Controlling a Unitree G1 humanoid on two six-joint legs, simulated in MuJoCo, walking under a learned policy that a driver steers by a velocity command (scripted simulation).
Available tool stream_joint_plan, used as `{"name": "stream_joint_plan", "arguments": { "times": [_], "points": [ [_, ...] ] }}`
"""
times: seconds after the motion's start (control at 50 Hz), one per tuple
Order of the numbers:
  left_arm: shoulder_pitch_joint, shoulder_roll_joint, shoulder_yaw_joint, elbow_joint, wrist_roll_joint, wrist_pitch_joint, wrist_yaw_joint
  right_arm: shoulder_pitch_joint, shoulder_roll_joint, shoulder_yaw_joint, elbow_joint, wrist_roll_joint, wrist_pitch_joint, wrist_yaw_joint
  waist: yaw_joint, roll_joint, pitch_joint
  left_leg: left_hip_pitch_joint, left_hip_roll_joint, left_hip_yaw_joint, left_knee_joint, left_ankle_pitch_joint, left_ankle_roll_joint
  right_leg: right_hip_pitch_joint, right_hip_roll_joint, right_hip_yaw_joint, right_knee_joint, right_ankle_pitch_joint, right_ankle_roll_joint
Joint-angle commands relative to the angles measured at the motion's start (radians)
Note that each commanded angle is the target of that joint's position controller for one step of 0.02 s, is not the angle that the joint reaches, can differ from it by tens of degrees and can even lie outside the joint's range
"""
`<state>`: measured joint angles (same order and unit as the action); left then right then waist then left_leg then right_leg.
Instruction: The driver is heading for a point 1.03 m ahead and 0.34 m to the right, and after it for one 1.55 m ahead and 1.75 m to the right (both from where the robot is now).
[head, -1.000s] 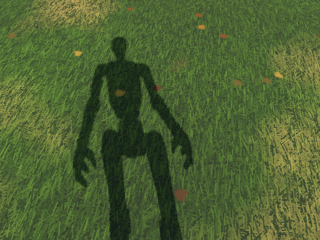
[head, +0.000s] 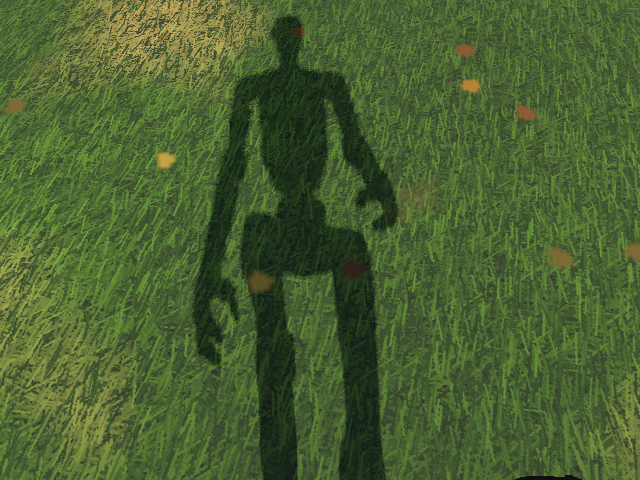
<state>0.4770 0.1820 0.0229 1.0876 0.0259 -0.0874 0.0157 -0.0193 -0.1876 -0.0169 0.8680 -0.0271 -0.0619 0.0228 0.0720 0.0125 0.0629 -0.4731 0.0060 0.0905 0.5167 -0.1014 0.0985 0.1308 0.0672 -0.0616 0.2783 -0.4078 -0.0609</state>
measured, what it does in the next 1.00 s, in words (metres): walks ahead: left foot, then right foot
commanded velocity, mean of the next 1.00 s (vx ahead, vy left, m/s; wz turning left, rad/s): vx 0.15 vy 0.00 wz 0.00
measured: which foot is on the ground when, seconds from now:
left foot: up 0.00-0.00, down 0.02-1.00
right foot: down 0.00-0.02, up 0.04-0.44, down 0.46-1.00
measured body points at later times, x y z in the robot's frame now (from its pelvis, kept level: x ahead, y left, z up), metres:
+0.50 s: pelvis +0.15 +0.01 +0.01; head +0.16 +0.00 +0.46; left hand +0.21 +0.23 -0.14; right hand +0.15 -0.22 -0.15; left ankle +0.14 +0.08 -0.73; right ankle +0.19 -0.10 -0.73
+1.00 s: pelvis +0.19 -0.01 +0.01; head +0.19 -0.01 +0.46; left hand +0.15 +0.22 -0.15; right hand +0.17 -0.23 -0.14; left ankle +0.15 +0.08 -0.71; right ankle +0.19 -0.10 -0.73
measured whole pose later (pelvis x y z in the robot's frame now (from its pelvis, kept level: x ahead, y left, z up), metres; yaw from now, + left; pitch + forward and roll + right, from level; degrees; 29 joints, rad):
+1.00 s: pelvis +0.19 -0.01 +0.01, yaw +1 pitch -1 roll -1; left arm 0.37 0.17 0.04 1.13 0.02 -0.01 0.03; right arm 0.36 -0.15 -0.01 1.12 -0.03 -0.02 -0.01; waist 0.01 0.00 0.00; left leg -0.20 -0.01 0.06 0.63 -0.45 0.10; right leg -0.19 0.05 -0.03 0.45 -0.26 -0.08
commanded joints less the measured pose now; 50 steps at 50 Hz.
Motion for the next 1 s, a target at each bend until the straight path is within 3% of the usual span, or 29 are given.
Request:
{"name": "stream_joint_plan", "arguments": {
  "times": [0.02,0.04,0.06,0.08,0.1,0.14,0.16,0.2,0.24,0.32,0.4,0.42,0.44,0.46,0.48,0.5,0.52,0.56,0.58,0.64,0.78,0.8,0.84,0.9,0.94,1.0],
  "points": [
    [-0.008,0.13,0.017,-0.053,-0.019,-0.008,0.005,0.445,-0.188,-0.064,0.084,-0.034,-0.032,-0.032,-0.224,-0.021,-0.228,0.554,0.118,-0.144,-0.056,0.112,0.093,-0.252,-0.196,0.027,0.584,0.794,-0.056],
    [0.136,0.018,-0.005,-0.06,-0.069,-0.004,-0.001,0.501,-0.286,-0.089,0.092,-0.044,-0.027,-0.033,-0.17,0.215,-0.381,0.846,0.454,-0.607,-0.078,0.391,0.279,-0.608,-0.001,-0.039,1.003,-0.02,0.002],
    [0.088,0.132,0.03,-0.041,-0.041,0.004,0.01,0.464,-0.244,-0.087,0.09,0.011,-0.014,-0.023,-0.168,0.059,-0.379,0.77,0.428,-0.645,-0.12,0.56,0.292,-0.652,0.002,0.108,1.1,-0.118,-0.003],
    [0.001,0.117,0.031,-0.072,-0.031,0.002,0.012,0.345,-0.193,-0.068,0.076,0.021,-0.018,-0.022,-0.123,0.049,-0.228,0.632,0.389,-0.463,-0.128,0.661,0.26,-0.684,-0.045,0.136,1.077,-0.057,-0.003],
    [-0.05,0.099,0.028,-0.079,-0.02,0.0,0.011,0.289,-0.122,-0.05,0.074,0.017,-0.025,-0.02,-0.105,0.015,-0.138,0.519,0.338,-0.36,-0.161,0.701,0.216,-0.682,-0.076,0.129,1.016,-0.015,0.001],
    [-0.058,0.081,0.033,-0.078,0.005,0.026,0.0,0.268,-0.057,-0.028,0.095,0.019,-0.03,-0.03,-0.057,0.035,-0.078,0.371,0.252,-0.23,-0.223,0.674,0.143,-0.604,-0.102,0.118,0.901,0.026,0.016],
    [-0.043,0.06,0.032,-0.07,0.007,0.04,-0.005,0.278,-0.052,-0.022,0.105,0.015,-0.034,-0.032,-0.042,0.038,-0.086,0.335,0.24,-0.198,-0.231,0.708,0.131,-0.555,-0.093,0.112,0.864,0.043,0.023],
    [-0.029,0.035,0.029,-0.063,0.004,0.061,-0.008,0.291,-0.085,-0.022,0.121,0.012,-0.045,-0.032,-0.013,0.039,-0.106,0.29,0.222,-0.145,-0.234,0.79,0.135,-0.504,-0.078,0.092,0.795,0.071,0.039],
    [-0.064,0.03,0.024,-0.068,0.004,0.075,-0.004,0.28,-0.102,-0.017,0.126,0.006,-0.047,-0.031,0.0,0.054,-0.105,0.261,0.196,-0.096,-0.233,0.785,0.12,-0.485,-0.083,0.072,0.668,0.115,0.045],
    [-0.172,0.042,0.013,-0.079,-0.007,0.085,0.011,0.33,-0.101,-0.007,0.154,0.005,-0.03,-0.032,-0.042,0.102,-0.115,0.269,0.172,-0.076,-0.222,0.666,0.093,-0.427,-0.084,0.034,0.467,0.207,0.042],
    [-0.213,0.05,0.005,-0.069,-0.007,0.083,0.021,0.341,-0.09,-0.001,0.171,0.003,-0.003,-0.043,-0.057,0.082,-0.076,0.25,0.202,-0.142,-0.208,0.355,0.093,-0.36,-0.093,0.035,0.315,0.18,0.03],
    [-0.199,0.042,0.001,-0.06,-0.004,0.079,0.024,0.327,-0.087,0.001,0.17,0.009,0.004,-0.047,-0.041,0.062,-0.062,0.228,0.193,-0.15,-0.19,0.242,0.074,-0.306,-0.096,0.035,0.21,0.229,0.023],
    [-0.192,0.061,0.0,-0.054,0.001,0.071,0.027,0.345,-0.082,0.002,0.176,0.008,0.009,-0.05,-0.041,0.019,-0.049,0.201,0.168,-0.158,-0.172,0.11,0.036,-0.247,-0.131,0.082,0.109,0.328,0.018],
    [-0.161,0.112,0.008,-0.045,0.007,0.06,0.032,0.38,-0.071,0.002,0.175,0.005,0.012,-0.053,-0.065,-0.044,-0.06,0.17,0.123,-0.142,-0.131,-0.011,0.001,-0.181,-0.224,0.174,0.094,0.507,0.008],
    [-0.206,0.141,0.009,-0.047,-0.008,0.058,0.032,0.509,-0.009,0.01,0.204,0.019,0.021,-0.051,-0.145,-0.141,-0.048,0.182,0.041,-0.097,-0.16,-0.185,-0.024,-0.229,-0.292,0.244,0.103,0.606,-0.052],
    [-0.227,0.084,-0.002,-0.043,-0.018,0.06,0.023,0.5,-0.013,0.012,0.23,0.015,0.034,-0.058,-0.121,-0.132,-0.027,0.286,0.038,-0.091,-0.193,-0.184,-0.037,-0.333,-0.28,0.235,0.09,0.522,-0.057],
    [-0.238,0.056,-0.007,-0.044,-0.017,0.059,0.018,0.459,-0.041,0.004,0.228,0.013,0.039,-0.061,-0.107,-0.103,0.007,0.311,0.045,-0.108,-0.195,-0.126,-0.04,-0.37,-0.23,0.203,0.082,0.449,-0.03],
    [-0.218,0.052,-0.008,-0.029,-0.02,0.06,0.025,0.408,-0.06,-0.004,0.219,0.014,0.044,-0.06,-0.09,-0.096,-0.006,0.338,0.068,-0.12,-0.188,-0.05,-0.036,-0.355,-0.184,0.168,0.07,0.418,-0.005],
    [-0.205,0.05,-0.009,-0.018,-0.024,0.06,0.029,0.403,-0.051,-0.001,0.219,0.014,0.044,-0.058,-0.089,-0.092,-0.015,0.336,0.075,-0.123,-0.193,-0.042,-0.037,-0.334,-0.179,0.164,0.066,0.419,-0.003],
    [-0.195,0.049,-0.008,-0.005,-0.022,0.061,0.03,0.401,-0.031,0.004,0.237,0.016,0.043,-0.063,-0.085,-0.037,-0.019,0.335,0.079,-0.121,-0.206,-0.048,-0.045,-0.3,-0.181,0.164,0.066,0.437,-0.007],
    [-0.174,0.042,-0.011,0.023,-0.02,0.064,0.032,0.396,-0.02,0.008,0.265,0.016,0.052,-0.07,-0.08,-0.015,-0.008,0.347,0.087,-0.121,-0.209,-0.046,-0.051,-0.296,-0.175,0.16,0.051,0.426,-0.008],
    [-0.159,0.038,-0.011,0.031,-0.018,0.065,0.031,0.408,-0.015,0.01,0.272,0.014,0.052,-0.07,-0.079,-0.014,-0.026,0.353,0.079,-0.116,-0.213,-0.113,-0.048,-0.289,-0.164,0.157,0.041,0.329,-0.012],
    [-0.144,0.071,0.005,0.033,-0.017,0.075,0.028,0.419,-0.031,0.001,0.273,0.008,0.055,-0.066,-0.077,-0.027,0.004,0.309,0.039,-0.087,-0.158,-0.333,-0.025,-0.329,-0.134,0.162,0.045,-0.004,-0.041],
    [-0.08,0.092,0.024,0.032,-0.015,0.081,0.017,0.393,-0.013,0.002,0.239,-0.003,0.049,-0.051,-0.049,-0.074,0.119,0.125,0.005,-0.071,-0.041,-0.498,0.0,-0.373,-0.212,0.314,-0.032,-0.35,-0.117],
    [-0.011,0.114,0.038,0.048,-0.01,0.077,0.014,0.362,0.011,0.006,0.21,-0.013,0.033,-0.04,-0.027,-0.138,0.11,0.049,-0.019,-0.017,0.098,-0.382,-0.001,-0.306,-0.328,0.49,-0.125,-0.397,-0.188],
    [-0.058,0.128,0.049,0.025,-0.003,0.064,0.008,0.352,-0.014,-0.005,0.179,-0.006,0.008,-0.024,-0.057,-0.116,0.069,0.086,0.015,-0.059,0.168,-0.36,0.013,-0.343,-0.363,0.505,-0.155,-0.287,-0.208]
  ]
}}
